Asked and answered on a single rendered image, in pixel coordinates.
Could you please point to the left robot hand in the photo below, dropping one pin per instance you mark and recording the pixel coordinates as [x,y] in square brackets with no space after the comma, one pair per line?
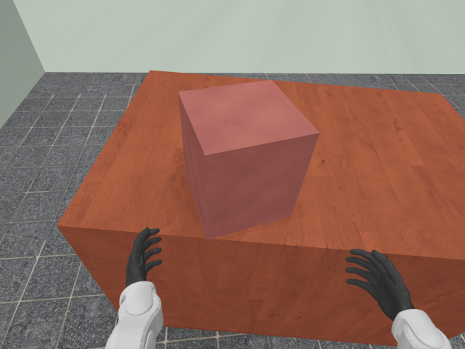
[136,268]

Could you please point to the robot left forearm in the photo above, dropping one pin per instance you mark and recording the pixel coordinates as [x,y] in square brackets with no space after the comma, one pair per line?
[140,318]

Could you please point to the pedestal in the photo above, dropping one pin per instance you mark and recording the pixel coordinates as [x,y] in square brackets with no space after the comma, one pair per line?
[387,173]

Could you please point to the robot right forearm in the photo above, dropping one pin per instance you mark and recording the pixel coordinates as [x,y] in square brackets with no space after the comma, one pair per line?
[413,329]

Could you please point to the right robot hand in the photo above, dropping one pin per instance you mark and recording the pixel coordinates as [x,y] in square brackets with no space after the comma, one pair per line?
[385,283]

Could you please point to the carton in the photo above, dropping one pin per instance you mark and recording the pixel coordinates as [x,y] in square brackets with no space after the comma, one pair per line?
[247,148]

